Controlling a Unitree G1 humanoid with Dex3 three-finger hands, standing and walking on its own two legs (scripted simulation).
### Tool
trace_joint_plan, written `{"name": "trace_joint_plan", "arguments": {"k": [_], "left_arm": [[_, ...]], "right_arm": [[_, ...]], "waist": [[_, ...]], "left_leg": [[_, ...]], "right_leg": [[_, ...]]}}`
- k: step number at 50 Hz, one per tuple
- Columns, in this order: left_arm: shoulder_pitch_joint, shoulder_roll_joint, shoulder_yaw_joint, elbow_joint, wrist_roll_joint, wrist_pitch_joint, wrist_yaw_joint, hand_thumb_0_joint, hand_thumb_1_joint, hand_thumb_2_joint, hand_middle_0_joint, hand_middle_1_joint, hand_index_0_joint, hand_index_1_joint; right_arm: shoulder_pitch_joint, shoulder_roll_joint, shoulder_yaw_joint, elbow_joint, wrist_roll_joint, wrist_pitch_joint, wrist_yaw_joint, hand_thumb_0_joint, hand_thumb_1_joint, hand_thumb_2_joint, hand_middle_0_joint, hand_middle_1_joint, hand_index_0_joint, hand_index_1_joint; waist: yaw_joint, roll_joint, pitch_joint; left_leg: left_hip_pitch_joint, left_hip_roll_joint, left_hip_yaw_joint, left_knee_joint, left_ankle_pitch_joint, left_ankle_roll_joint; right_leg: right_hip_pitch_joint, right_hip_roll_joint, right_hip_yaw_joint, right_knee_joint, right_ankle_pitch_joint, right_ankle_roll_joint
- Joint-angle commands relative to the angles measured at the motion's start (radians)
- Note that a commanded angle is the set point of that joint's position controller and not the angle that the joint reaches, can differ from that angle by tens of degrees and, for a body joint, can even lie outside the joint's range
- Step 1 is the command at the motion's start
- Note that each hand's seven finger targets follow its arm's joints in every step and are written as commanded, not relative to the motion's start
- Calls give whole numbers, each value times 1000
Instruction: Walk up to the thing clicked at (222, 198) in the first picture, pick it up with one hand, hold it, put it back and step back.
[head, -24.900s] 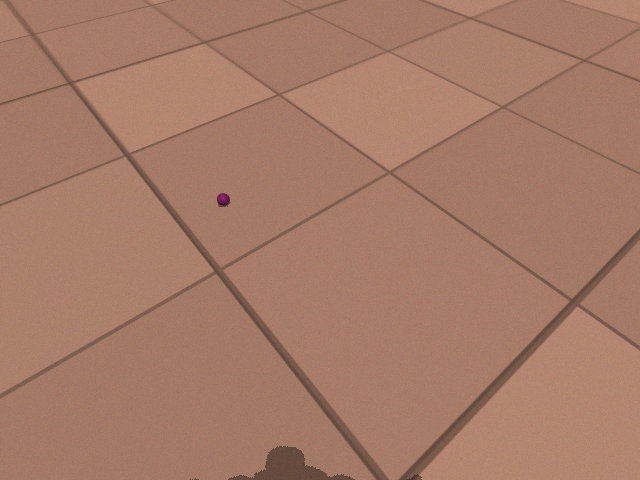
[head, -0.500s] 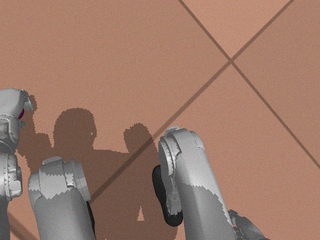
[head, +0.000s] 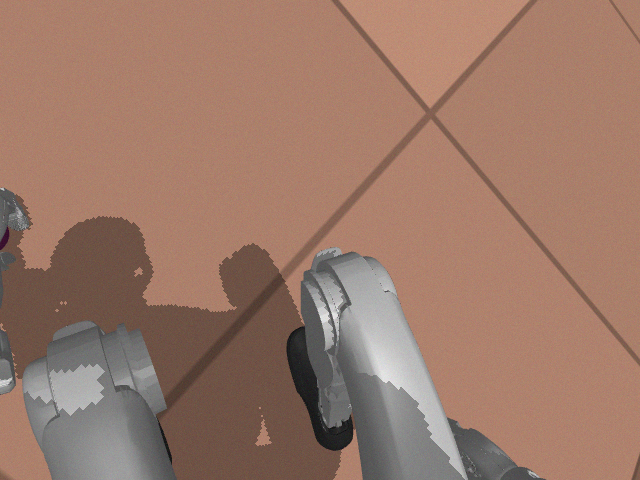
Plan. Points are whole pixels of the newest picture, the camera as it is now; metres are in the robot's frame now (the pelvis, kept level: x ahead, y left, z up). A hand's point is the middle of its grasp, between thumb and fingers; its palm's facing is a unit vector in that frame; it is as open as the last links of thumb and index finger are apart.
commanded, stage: rest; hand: left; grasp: from above
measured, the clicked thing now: out of the picture +0.45 +0.29 -0.24
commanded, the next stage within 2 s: open in 0.70 s
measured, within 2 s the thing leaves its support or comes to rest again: rests again in 1.08 s
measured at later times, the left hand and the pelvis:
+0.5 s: hand out of the picture +0.43 +0.27 -0.24, palm faces -0.45 -0.15 -0.88, open 6.1 cm; pelvis +0.00 +0.01 +0.00, yaw -2 degrees
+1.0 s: hand out of the picture +0.43 +0.27 -0.25, palm faces -0.44 -0.14 -0.89, open 7.4 cm; pelvis -0.01 +0.01 +0.00, yaw -3 degrees
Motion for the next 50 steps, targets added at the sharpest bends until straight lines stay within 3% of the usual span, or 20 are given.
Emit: {"name": "trace_joint_plan", "arguments": {"k": [1, 2, 4, 6, 9, 10, 15, 20, 24, 25, 27, 28, 40, 42, 44, 50], "left_arm": [[-296, 209, 7, -101, -10, -12, 51, 0, 786, 454, -995, -676, -1099, -570], [-261, 220, 21, -90, -9, -6, 56, 0, 786, 460, -996, -678, -1098, -572], [-288, 197, -8, -86, -7, -6, 58, 0, 782, 471, -996, -684, -1097, -581], [-275, 214, 13, -76, -8, -2, 63, 0, 765, 479, -992, -677, -1087, -580], [-305, 209, -8, -56, -5, -1, 62, 0, 764, 459, -984, -671, -1083, -570], [-287, 232, 11, -67, -10, -2, 68, 0, 760, 449, -976, -677, -1080, -572], [-288, 226, 5, -47, -12, -2, 75, 0, 766, 469, -986, -682, -1084, -581], [-305, 215, -19, -31, -16, -2, 76, 0, 788, 472, -993, -697, -1096, -591], [-299, 242, -19, -32, -20, -5, 83, 0, 762, 463, -964, -709, -1070, -600], [-307, 246, -14, -26, -20, -6, 85, 0, 755, 470, -977, -689, -1074, -590], [-293, 240, -22, -20, -24, -3, 86, 0, 735, 450, -961, -685, -1061, -583], [-301, 238, -28, -11, -21, -3, 85, 0, 736, 456, -964, -676, -1060, -578], [-300, 242, -62, 20, -40, -3, 93, 0, 709, 453, -940, -688, -1034, -592], [-293, 249, -62, 5, -39, 0, 95, 0, 549, 537, -780, -744, -874, -658], [-300, 233, -72, 14, -45, -3, 89, 0, 389, 508, -654, -750, -741, -661], [-292, 235, -75, 11, -50, 4, 100, 0, -46, 586, -421, -773, -471, -722]], "right_arm": [[188, -304, -69, 8, -1, -14, 3, 0, -907, -900, 200, 300, 200, 300], [190, -309, -69, 9, -2, -12, 5, 0, -906, -900, 200, 300, 200, 300], [175, -317, -72, -4, -7, -19, 11, 0, -907, -901, 200, 300, 200, 300], [187, -311, -55, 3, -7, -21, 17, 0, -908, -901, 200, 300, 200, 300], [163, -316, -48, -4, -11, -37, 24, 0, -906, -900, 200, 300, 200, 300], [175, -323, -50, 3, -11, -35, 25, 0, -907, -901, 200, 300, 200, 300], [171, -328, -36, -6, -18, -52, 39, 0, -907, -901, 200, 300, 200, 300], [152, -336, -24, -2, -19, -73, 53, 0, -906, -901, 200, 300, 200, 300], [140, -348, -18, -3, -19, -84, 57, 0, -905, -901, 200, 300, 200, 300], [150, -349, -11, -8, -20, -87, 60, 0, -906, -901, 200, 300, 200, 300], [141, -353, -13, -3, -22, -93, 62, 0, -907, -902, 200, 300, 200, 300], [148, -353, -9, -6, -21, -96, 64, 0, -906, -901, 200, 300, 200, 300], [121, -375, 9, -17, -18, -113, 65, 0, -905, -902, 200, 300, 200, 300], [120, -376, 9, -13, -21, -115, 63, 0, -900, -900, 201, 300, 201, 300], [115, -376, 14, -26, -21, -122, 69, 0, -899, -900, 201, 300, 201, 300], [116, -375, 15, -21, -17, -120, 68, 0, -900, -902, 201, 301, 201, 301]], "waist": [[-34, 445, -616], [-20, 459, -633], [-39, 449, -610], [-39, 446, -625], [-53, 426, -571], [-41, 445, -602], [-58, 445, -598], [-72, 458, -548], [-67, 434, -552], [-78, 437, -543], [-70, 426, -539], [-82, 421, -536], [-87, 412, -489], [-76, 412, -509], [-87, 407, -484], [-87, 421, -507]], "left_leg": [[493, 7, 149, -275, 223, 44], [512, 7, 148, -284, 236, 42], [490, 9, 147, -274, 215, 44], [494, 8, 140, -276, 242, 43], [474, 10, 134, -266, 200, 42], [485, 11, 133, -273, 216, 42], [500, 14, 121, -268, 239, 39], [498, 17, 110, -267, 221, 34], [484, 20, 108, -262, 208, 36], [483, 17, 112, -257, 208, 37], [475, 21, 106, -262, 203, 37], [476, 19, 106, -256, 206, 38], [456, 26, 83, -272, 170, 35], [470, 26, 81, -281, 167, 33], [463, 26, 79, -273, 165, 34], [481, 31, 76, -275, 205, 30]], "right_leg": [[331, 32, -192, -190, 264, -89], [339, 34, -193, -187, 270, -90], [332, 37, -191, -191, 258, -91], [348, 37, -196, -186, 282, -88], [321, 35, -200, -186, 249, -87], [351, 40, -196, -196, 261, -88], [359, 42, -206, -182, 283, -84], [337, 40, -215, -169, 267, -84], [365, 48, -209, -194, 260, -85], [360, 43, -212, -190, 261, -82], [366, 48, -212, -198, 255, -84], [366, 46, -215, -194, 258, -83], [368, 50, -221, -209, 227, -85], [371, 53, -221, -215, 219, -86], [364, 46, -223, -206, 225, -83], [395, 54, -220, -212, 267, -85]]}}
